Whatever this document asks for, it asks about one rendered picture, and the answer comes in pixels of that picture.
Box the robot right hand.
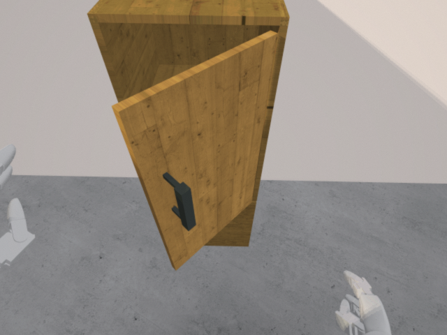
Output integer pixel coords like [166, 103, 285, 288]
[335, 270, 391, 335]

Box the robot left hand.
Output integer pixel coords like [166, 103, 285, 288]
[0, 144, 35, 268]

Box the handle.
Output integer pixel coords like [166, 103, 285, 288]
[163, 172, 196, 231]

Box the cupboard door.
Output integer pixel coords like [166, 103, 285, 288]
[112, 31, 278, 271]

